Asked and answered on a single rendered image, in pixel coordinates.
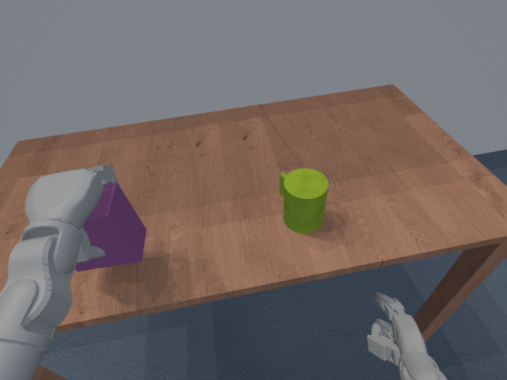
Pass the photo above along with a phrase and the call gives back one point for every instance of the left robot hand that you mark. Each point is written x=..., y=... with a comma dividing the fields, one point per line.
x=70, y=197

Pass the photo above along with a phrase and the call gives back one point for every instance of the left robot forearm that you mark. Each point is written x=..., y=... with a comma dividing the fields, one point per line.
x=37, y=296

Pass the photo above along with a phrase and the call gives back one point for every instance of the table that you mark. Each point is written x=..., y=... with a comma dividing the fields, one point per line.
x=207, y=189

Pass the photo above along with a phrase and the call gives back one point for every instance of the sponge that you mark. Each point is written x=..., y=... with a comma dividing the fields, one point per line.
x=114, y=227

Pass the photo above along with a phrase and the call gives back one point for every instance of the right robot forearm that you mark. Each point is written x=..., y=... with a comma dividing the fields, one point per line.
x=416, y=365

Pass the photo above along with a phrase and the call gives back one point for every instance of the right robot hand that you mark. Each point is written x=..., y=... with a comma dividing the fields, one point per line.
x=388, y=341

